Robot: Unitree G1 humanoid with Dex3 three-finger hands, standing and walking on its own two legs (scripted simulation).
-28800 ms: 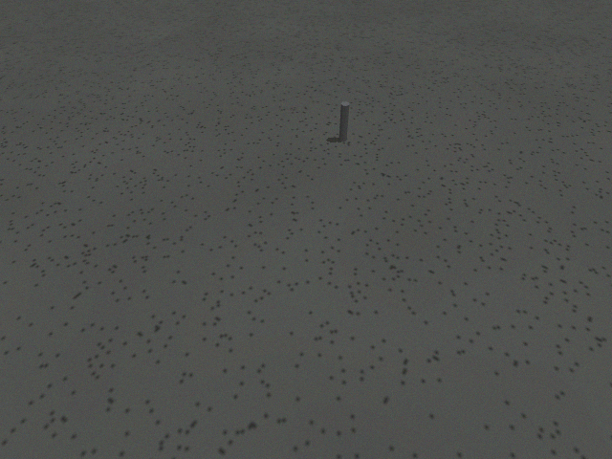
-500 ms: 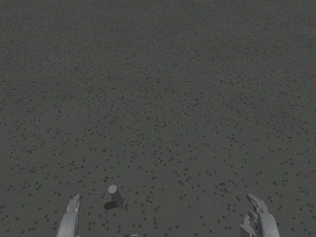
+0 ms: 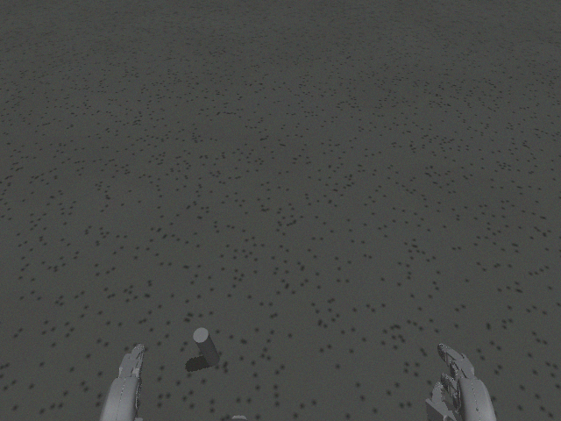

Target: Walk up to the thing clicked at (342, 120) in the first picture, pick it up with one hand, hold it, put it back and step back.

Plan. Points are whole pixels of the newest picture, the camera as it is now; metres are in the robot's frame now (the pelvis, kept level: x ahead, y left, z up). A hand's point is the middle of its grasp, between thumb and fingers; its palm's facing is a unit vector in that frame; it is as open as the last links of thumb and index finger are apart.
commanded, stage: stand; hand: left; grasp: from the side
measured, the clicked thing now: (207, 348) +0.43 +0.26 -0.61
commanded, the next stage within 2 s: none
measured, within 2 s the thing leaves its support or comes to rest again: neither
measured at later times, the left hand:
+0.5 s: hand out of the picture +0.11 +0.24 -0.11, palm faces -0.02 -0.94 -0.35, open 7.9 cm
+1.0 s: hand out of the picture +0.05 +0.26 -0.10, palm faces +0.01 -0.94 -0.35, open 7.4 cm
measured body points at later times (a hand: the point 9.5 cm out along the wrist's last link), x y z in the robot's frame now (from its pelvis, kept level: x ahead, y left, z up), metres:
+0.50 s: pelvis +0.00 +0.00 +0.03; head +0.02 +0.01 +0.48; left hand +0.11 +0.29 -0.09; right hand +0.11 -0.28 -0.09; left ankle +0.02 +0.13 -0.69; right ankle -0.01 -0.13 -0.69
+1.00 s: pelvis +0.00 +0.01 +0.06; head +0.00 +0.01 +0.51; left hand +0.05 +0.31 -0.08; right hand +0.08 -0.27 -0.08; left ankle +0.02 +0.13 -0.69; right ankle -0.01 -0.13 -0.69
